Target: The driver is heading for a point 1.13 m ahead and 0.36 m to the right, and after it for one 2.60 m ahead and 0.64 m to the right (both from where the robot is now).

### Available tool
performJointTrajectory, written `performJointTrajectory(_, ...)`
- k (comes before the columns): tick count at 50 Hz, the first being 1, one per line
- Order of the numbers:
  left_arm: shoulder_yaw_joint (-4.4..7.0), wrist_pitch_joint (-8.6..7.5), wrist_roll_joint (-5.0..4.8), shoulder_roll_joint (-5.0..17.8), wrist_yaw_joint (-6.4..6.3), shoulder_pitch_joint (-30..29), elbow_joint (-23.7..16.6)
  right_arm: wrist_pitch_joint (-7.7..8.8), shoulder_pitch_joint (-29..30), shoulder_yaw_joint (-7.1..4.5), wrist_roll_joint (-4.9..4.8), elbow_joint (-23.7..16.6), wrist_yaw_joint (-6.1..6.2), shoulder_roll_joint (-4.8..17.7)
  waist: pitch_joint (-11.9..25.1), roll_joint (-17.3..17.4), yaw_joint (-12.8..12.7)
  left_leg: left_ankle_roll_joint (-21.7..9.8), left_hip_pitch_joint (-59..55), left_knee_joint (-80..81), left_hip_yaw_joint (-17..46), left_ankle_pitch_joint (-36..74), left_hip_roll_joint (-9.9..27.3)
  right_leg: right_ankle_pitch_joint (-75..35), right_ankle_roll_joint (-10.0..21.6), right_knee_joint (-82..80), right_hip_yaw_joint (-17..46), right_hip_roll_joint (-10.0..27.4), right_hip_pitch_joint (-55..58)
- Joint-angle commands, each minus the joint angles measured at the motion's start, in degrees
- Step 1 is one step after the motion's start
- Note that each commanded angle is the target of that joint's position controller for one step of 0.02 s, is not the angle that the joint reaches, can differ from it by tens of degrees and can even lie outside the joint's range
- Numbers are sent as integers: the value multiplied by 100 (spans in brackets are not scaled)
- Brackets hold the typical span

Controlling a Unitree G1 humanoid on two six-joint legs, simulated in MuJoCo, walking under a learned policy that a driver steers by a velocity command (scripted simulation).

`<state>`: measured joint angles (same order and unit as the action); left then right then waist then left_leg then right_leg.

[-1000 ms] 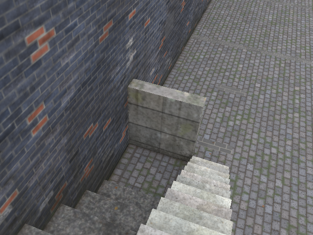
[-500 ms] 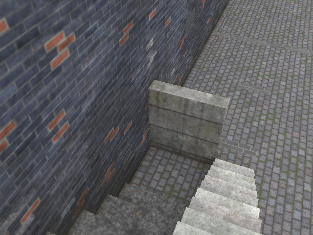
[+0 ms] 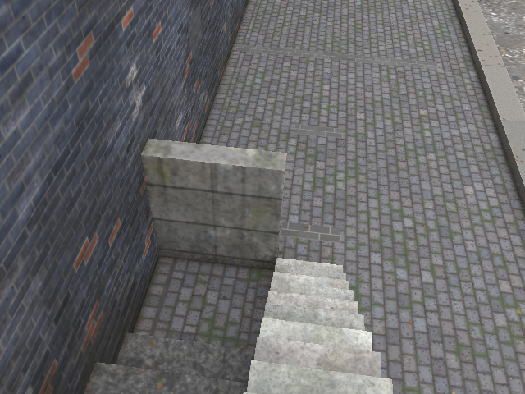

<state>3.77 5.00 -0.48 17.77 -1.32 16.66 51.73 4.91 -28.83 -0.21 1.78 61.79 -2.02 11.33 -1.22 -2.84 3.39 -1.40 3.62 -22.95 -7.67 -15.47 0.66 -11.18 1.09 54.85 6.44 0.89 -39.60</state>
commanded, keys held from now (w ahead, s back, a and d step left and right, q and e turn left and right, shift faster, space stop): w+e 0.68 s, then w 0.32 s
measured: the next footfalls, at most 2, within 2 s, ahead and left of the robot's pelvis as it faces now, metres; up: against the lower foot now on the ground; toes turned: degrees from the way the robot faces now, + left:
right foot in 0.36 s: +0.21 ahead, -0.25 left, -0.21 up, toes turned -15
left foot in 0.78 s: +0.47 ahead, -0.11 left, -0.41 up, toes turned -27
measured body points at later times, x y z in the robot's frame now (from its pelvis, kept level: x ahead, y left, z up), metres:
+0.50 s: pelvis +0.23 -0.15 -0.24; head +0.25 -0.20 +0.21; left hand +0.30 +0.13 -0.35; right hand +0.16 -0.44 -0.39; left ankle +0.24 +0.01 -0.76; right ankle +0.17 -0.23 -0.95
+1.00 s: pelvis +0.47 -0.23 -0.47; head +0.45 -0.24 -0.02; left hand +0.72 -0.10 -0.58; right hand +0.22 -0.28 -0.62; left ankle +0.43 -0.09 -1.15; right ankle +0.50 -0.36 -1.08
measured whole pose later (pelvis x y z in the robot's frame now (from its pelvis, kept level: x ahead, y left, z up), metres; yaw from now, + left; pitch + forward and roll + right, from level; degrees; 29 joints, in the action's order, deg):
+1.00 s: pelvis +0.47 -0.23 -0.47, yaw -30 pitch -3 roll +3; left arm 1.9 2.1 -6.7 13.0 -2.8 10.9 45.5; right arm 0.0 -36.1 0.6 -1.6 70.0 -4.7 6.6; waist 0.2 -1.9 6.0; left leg -1.3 10.2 -50.2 -4.2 -37.1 -2.9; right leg 15.0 1.6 79.8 3.6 -1.3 -44.8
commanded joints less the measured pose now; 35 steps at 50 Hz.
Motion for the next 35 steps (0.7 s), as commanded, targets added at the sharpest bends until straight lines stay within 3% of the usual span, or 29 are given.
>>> performJointTrajectory(1, -584, -952, 1405, -1194, 660, 496, -240, 300, -354, 266, 1237, -187, 768, -449, -861, 235, 53, -1040, -458, 70, 757, 519, 1401, -1838, 201, -243, 469, 559, -1714)
performJointTrajectory(2, -564, -1104, 1079, -943, 871, 179, -458, 313, -643, 393, 1084, -184, 901, -560, -688, 234, 245, -1116, -305, -112, 682, 190, 1490, -1878, 169, -147, 180, 754, -1711)
performJointTrajectory(3, -508, -1146, 794, -734, 979, -232, -662, 393, -678, 445, 913, -92, 881, -430, -751, 166, 243, -1104, 216, -167, 674, -73, 1546, -1842, 122, -107, 140, 1002, -1492)
performJointTrajectory(4, -496, -1090, 709, -566, 999, -316, -738, 459, -812, 444, 830, 46, 845, -287, -783, 210, 199, -1104, 630, -276, 660, -412, 1572, -1737, 87, -108, -19, 1125, -1264)
performJointTrajectory(6, -415, -931, 773, -224, 911, -690, -979, 562, -1206, 414, 675, 107, 774, -64, -833, 261, 492, -1147, 244, -595, 788, -580, 1658, -1041, 2, -349, -81, 1224, -1679)
performJointTrajectory(8, -509, -808, 1027, -446, 783, -1112, -1318, 698, -1143, 500, 691, 96, 598, 15, -993, 498, 373, -1005, 868, -1263, 901, -1199, 1649, -1271, 206, 34, -138, 1249, -1403)
performJointTrajectory(11, -465, -739, 995, -418, 619, -1234, -1499, 844, -644, 519, 693, -167, 355, 40, -933, 374, 172, -798, 1903, -1760, 698, -1726, 1743, -1410, 364, -77, -460, 1064, -151)
performJointTrajectory(12, -480, -691, 993, -563, 595, -1268, -1586, 789, -605, 482, 621, -122, 296, 123, -951, 252, 105, -562, 2195, -1903, 622, -1880, 1897, -1447, 365, -453, -486, 1093, 388)
performJointTrajectory(13, -437, -629, 1033, -380, 579, -1513, -1623, 734, -306, 382, 615, -277, 293, 526, -1027, 476, 92, -281, 2210, -1977, 401, -2125, 1805, -1247, 321, -933, -766, 968, 612)
performJointTrajectory(14, -416, -578, 1236, -272, 577, -1811, -1593, 620, -504, 295, 635, -114, 276, 644, -1232, 590, 245, -83, 2329, -1829, 397, -2380, 1866, -965, 258, -1596, -809, 951, 1202)
performJointTrajectory(15, -303, -611, 1136, -178, 549, -1250, -1162, 501, -494, 339, 748, -92, 238, 568, -1103, 612, 44, 131, 2587, -2351, 230, -2572, 1754, -1159, 224, -1424, -928, 753, 2250)
performJointTrajectory(16, 361, -474, -1386, 341, 212, 1231, -226, -404, 86, 91, -916, -169, -8, 1029, -1068, 1788, -359, 189, 2568, -4511, -298, 671, 1353, -627, -47, -2079, -585, 150, 2630)
performJointTrajectory(17, 499, -601, -1316, 660, 196, 2362, -71, -568, -39, 155, -1126, -372, -8, 1022, -195, 1466, -950, 469, 2644, -6218, -796, 1151, 921, -1219, -459, -2460, -792, -43, 4358)
performJointTrajectory(18, 619, -675, -1034, 985, 217, 3127, 217, -607, 140, 78, -1165, -668, 110, 1120, -127, 272, -1335, 532, 3963, -8464, -872, -1380, 631, -2062, -598, -2755, -573, 39, 5806)
performJointTrajectory(19, 416, -587, -792, 1231, 298, 2904, 344, -461, -466, -248, -1036, -1001, 185, 1235, 10, -2967, -592, 547, 5972, -10201, -411, -4008, 174, -7650, -406, -1412, 7, 656, 6976)
performJointTrajectory(20, 369, -455, -906, 1097, 256, 2789, 170, -500, -866, -353, -894, -930, 139, 1441, 818, -3544, -591, 566, 6165, -10341, 98, -3972, 500, -8788, -269, -1219, -3, 929, 7188)
performJointTrajectory(21, 316, -382, -781, 878, 158, 2692, 133, -563, 149, -384, -744, -1278, 166, 1302, 836, -2414, -923, 494, 6682, -9552, 16, -3411, 517, -6545, 50, -1528, 136, 876, 6775)
performJointTrajectory(22, 360, -351, -548, 1020, 109, 2464, 127, -654, 579, -296, -544, -1471, 131, 984, 751, -1098, -747, 357, 6470, -8950, 206, -2489, 779, -3728, 445, -1577, 769, 881, 5597)
performJointTrajectory(23, 301, -345, -380, 886, 143, 1894, 107, -656, 313, -294, -427, -1351, 135, 666, 857, -700, -330, 329, 6083, -7845, 916, -1235, 1110, -2029, 1095, -1697, 1767, 1477, 4742)
performJointTrajectory(24, 184, -416, -235, 632, 301, 1053, -286, -750, 142, -265, -317, -1360, 117, 657, 715, -401, 155, 311, 5209, -6952, 1203, -714, 1129, -933, 1560, -2082, 2666, 1781, 3148)
performJointTrajectory(25, -64, -639, -368, -103, 320, 268, -488, -886, 434, -301, -469, -1225, 134, 839, -372, 611, 321, 574, 4551, -5831, 1097, -481, 867, -1034, 1574, -2224, 2121, 1656, 1250)
performJointTrajectory(26, -24, -695, -374, 57, 300, 224, -301, -908, -88, -328, -567, -918, 150, 745, -312, 280, 567, 715, 3633, -5325, 790, -612, 566, -1222, 1615, -2126, 1646, 1453, 598)
performJointTrajectory(27, 119, -700, -226, 420, 311, 476, -126, -881, -766, -366, -572, -476, 212, 770, 85, -297, 549, 704, 3167, -5331, 819, 276, 465, -1356, 1574, -1953, 1589, 1083, 936)
performJointTrajectory(28, 86, -733, -262, 285, 235, 519, -167, -829, -10, -551, -670, -625, 217, 1339, 123, -474, 138, 443, 3672, -4378, 1380, 1395, 461, 145, 1249, -1539, 1537, 749, 1519)
performJointTrajectory(29, 25, -743, -292, 201, 200, 695, -125, -768, 492, -600, -686, -771, 209, 1437, 295, -474, -23, 200, 3866, -4037, 1398, 1828, 270, 631, 1296, -1167, 1777, 693, 1942)
performJointTrajectory(30, -64, -762, -377, -21, 95, 465, -257, -680, 1166, -680, -621, -987, 205, 1667, 33, 117, -25, 137, 3350, -2676, 1332, 3023, 80, 967, 1170, -959, 1491, 465, 1403)
performJointTrajectory(32, -51, -688, -353, 169, 66, 617, -282, -642, 1286, -658, -577, -839, -39, 1299, 381, 172, -172, 103, 1993, -2067, 1000, 3988, -200, 1704, 1127, -618, 1222, 222, 1137)
performJointTrajectory(33, -91, -616, -253, 150, 17, 668, -186, -697, 617, -721, -654, -463, -87, 1308, 476, -201, -41, 49, 1533, -2792, 1143, 3917, -260, 1790, 1117, -67, 1377, 235, 1033)
performJointTrajectory(35, -228, -541, -377, -84, -115, 579, -274, -789, 66, -772, -777, -177, -103, 1365, 158, -171, 85, -31, 1329, -2553, 1071, 3118, -289, 2145, 923, 849, 1179, 40, 809)
Velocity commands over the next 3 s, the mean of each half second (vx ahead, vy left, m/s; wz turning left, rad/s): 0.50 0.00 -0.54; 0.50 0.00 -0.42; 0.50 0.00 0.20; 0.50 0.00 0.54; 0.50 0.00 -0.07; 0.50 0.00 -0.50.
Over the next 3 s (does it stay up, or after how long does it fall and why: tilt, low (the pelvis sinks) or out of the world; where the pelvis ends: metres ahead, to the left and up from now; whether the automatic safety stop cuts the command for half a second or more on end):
stays up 1.44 -0.42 -1.29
